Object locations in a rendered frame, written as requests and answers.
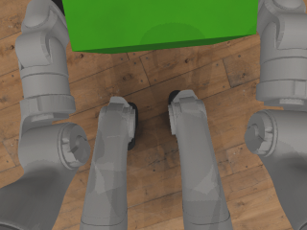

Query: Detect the right robot upper arm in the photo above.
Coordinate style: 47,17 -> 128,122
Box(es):
244,109 -> 307,230

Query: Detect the carton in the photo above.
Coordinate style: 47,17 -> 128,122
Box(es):
61,0 -> 258,54

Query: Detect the left robot thigh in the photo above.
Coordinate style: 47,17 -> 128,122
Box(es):
80,103 -> 135,230

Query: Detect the left robot shin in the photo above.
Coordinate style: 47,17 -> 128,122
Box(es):
98,96 -> 132,142

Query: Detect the robot left hand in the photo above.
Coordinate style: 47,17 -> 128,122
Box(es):
52,0 -> 65,16

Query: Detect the left robot forearm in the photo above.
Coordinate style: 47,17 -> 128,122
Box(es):
14,0 -> 76,164

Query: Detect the right robot forearm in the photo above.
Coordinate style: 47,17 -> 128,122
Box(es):
255,0 -> 307,112

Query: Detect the left robot upper arm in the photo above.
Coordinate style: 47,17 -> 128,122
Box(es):
0,122 -> 91,230

